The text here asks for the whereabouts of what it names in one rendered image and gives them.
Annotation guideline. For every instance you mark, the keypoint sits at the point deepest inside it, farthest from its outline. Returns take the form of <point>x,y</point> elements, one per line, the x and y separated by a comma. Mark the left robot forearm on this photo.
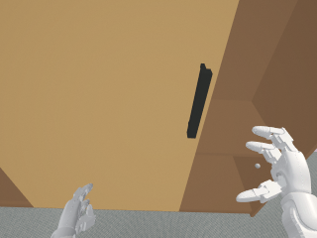
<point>64,232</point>

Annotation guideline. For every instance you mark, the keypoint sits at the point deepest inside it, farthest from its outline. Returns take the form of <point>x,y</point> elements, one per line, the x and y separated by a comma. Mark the right robot forearm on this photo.
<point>299,217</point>

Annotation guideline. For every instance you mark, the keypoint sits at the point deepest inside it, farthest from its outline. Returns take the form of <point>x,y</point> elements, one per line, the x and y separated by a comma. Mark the wardrobe door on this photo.
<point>101,92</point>
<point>8,191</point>

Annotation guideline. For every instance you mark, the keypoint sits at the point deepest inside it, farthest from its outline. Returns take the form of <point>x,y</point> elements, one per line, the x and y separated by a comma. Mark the handle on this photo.
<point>202,87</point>

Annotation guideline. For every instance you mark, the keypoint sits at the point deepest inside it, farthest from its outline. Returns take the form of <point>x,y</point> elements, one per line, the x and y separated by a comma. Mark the robot right hand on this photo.
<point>290,163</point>

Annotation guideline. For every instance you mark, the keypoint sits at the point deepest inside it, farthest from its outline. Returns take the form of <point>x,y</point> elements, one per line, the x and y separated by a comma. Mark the robot left hand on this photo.
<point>71,215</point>

